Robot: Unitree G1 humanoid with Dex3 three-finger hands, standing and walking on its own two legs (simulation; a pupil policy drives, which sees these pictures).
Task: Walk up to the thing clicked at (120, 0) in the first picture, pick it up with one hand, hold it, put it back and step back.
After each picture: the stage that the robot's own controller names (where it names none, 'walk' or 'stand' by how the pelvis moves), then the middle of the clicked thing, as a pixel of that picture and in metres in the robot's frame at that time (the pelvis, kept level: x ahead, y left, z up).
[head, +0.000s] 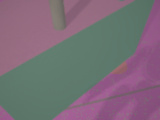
stand; out of the picture +1.05 -0.22 +0.09
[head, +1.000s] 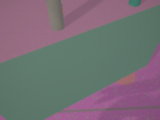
rise first; out of the picture +0.92 -0.26 +0.12
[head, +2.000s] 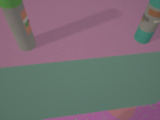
rise first; (153, 15) +0.59 -0.17 +0.12
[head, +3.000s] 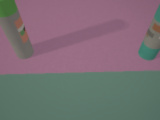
walk; (159, 30) +0.47 -0.24 +0.13
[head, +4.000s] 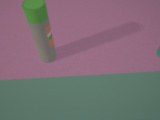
stand; out of the picture +0.49 -0.33 +0.10
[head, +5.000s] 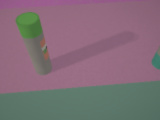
stand; out of the picture +0.47 -0.30 +0.09
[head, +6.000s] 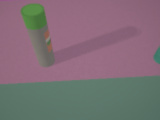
stand; out of the picture +0.49 -0.31 +0.09
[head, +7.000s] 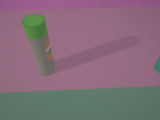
stand; out of the picture +0.45 -0.32 +0.09
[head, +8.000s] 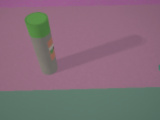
stand; out of the picture +0.44 -0.33 +0.09
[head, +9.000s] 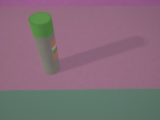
stand; out of the picture +0.44 -0.34 +0.09
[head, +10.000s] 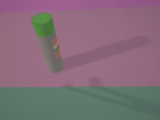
rise first; out of the picture +0.46 -0.31 +0.09
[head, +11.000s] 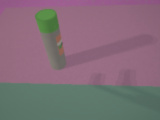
go down; out of the picture +0.45 -0.32 +0.09
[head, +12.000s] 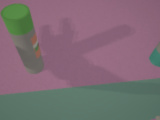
go down; out of the picture +0.44 -0.33 +0.10
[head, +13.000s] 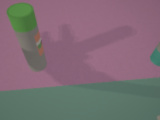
approach; out of the picture +0.45 -0.33 +0.10
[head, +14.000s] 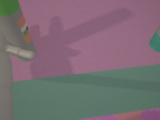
close; out of the picture +0.47 -0.31 +0.14
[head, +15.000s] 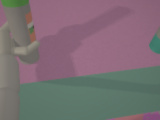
lift; out of the picture +0.47 -0.31 +0.14
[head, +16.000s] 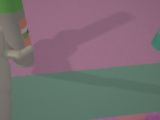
lift; out of the picture +0.48 -0.31 +0.14
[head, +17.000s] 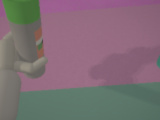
lift; out of the picture +0.46 -0.32 +0.12
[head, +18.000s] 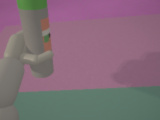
hold; out of the picture +0.47 -0.33 +0.10
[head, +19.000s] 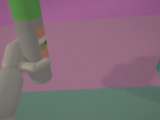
hold; out of the picture +0.47 -0.32 +0.10
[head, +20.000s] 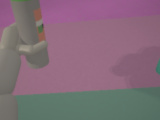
crouch; out of the picture +0.47 -0.32 +0.10
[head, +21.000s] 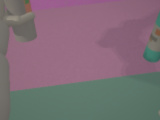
crouch; out of the picture +0.49 -0.31 +0.10
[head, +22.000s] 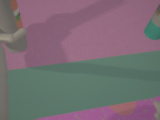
lower; out of the picture +0.50 -0.32 +0.15
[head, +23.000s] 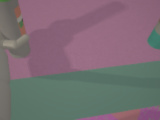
lower; out of the picture +0.47 -0.31 +0.15
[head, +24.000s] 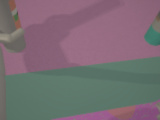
lower; out of the picture +0.49 -0.31 +0.15
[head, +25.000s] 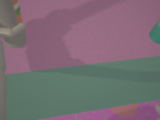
lower; out of the picture +0.48 -0.32 +0.15
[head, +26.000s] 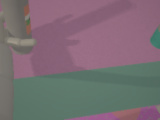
open; out of the picture +0.47 -0.32 +0.14
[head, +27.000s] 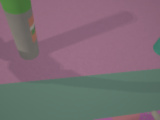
sink last; out of the picture +0.46 -0.33 +0.13
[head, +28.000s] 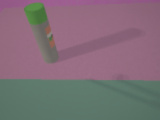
stand; out of the picture +0.47 -0.30 +0.11
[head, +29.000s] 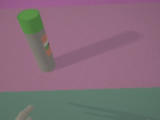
stand; out of the picture +0.44 -0.32 +0.10
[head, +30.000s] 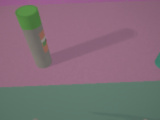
stand; out of the picture +0.46 -0.31 +0.10
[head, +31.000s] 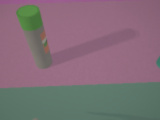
stand; out of the picture +0.46 -0.32 +0.10
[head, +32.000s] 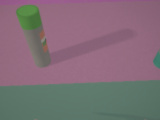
stand; out of the picture +0.47 -0.31 +0.10
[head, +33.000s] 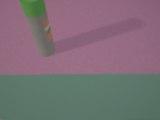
walk; out of the picture +0.47 -0.33 +0.10
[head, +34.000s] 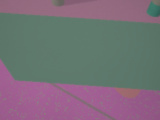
walk; out of the picture +0.76 -0.35 +0.11
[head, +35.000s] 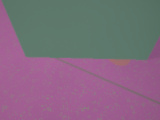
stand; out of the picture +1.21 -0.25 +0.11
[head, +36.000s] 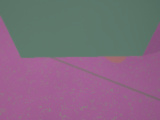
stand; out of the picture +1.21 -0.26 +0.10
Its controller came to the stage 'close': yes
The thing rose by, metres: 0.00
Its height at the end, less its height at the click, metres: +0.00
